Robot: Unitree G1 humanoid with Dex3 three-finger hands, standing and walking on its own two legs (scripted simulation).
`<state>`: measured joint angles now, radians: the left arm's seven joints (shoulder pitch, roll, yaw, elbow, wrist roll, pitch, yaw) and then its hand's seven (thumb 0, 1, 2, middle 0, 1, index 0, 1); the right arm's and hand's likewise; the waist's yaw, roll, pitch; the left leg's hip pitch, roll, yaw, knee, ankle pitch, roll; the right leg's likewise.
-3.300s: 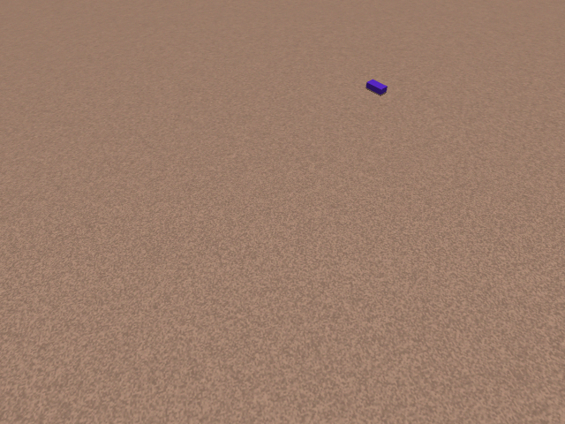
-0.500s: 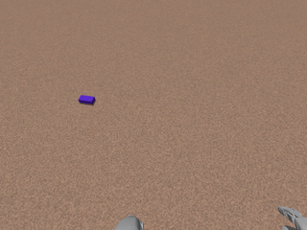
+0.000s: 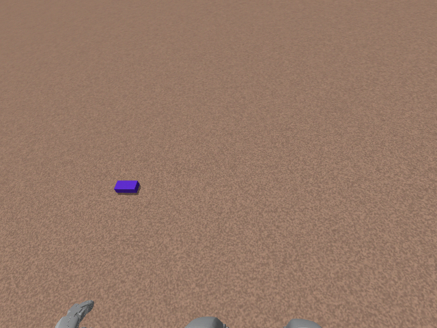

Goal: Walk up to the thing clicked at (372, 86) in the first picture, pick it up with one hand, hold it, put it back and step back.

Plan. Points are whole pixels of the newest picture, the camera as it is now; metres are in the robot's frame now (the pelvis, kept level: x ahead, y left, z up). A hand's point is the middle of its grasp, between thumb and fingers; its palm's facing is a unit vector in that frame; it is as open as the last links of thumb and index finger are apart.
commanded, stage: walk up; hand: left
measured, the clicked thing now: (127, 186) +0.94 +0.69 -0.74
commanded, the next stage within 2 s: none
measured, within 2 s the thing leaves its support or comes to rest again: neither
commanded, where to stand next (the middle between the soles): +0.56 +0.48 m, yaw -5 degrees
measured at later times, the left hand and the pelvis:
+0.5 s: hand (54, 281) +0.24 +0.45 -0.13, palm faces -0.10 -0.88 -0.47, open 7.4 cm; pelvis +0.17 +0.15 +0.00, yaw -2 degrees
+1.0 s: hand (7, 239) +0.35 +0.64 -0.14, palm faces -0.06 -0.82 -0.58, open 7.4 cm; pelvis +0.31 +0.30 -0.02, yaw -3 degrees
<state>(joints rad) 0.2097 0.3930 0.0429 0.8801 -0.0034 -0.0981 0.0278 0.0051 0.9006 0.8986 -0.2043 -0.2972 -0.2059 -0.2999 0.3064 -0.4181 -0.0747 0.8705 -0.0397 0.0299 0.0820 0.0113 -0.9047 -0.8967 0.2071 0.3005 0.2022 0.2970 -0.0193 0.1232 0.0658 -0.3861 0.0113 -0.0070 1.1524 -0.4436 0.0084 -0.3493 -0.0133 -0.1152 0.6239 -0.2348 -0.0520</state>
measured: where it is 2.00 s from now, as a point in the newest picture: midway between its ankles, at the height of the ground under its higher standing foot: (140, 263)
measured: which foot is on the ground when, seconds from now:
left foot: up 0.00-0.24, down 0.26-0.60, up 0.62-0.94, down 0.96-1.00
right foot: down 0.00-0.28, up 0.30-0.58, down 0.60-0.98, up 1.00-1.00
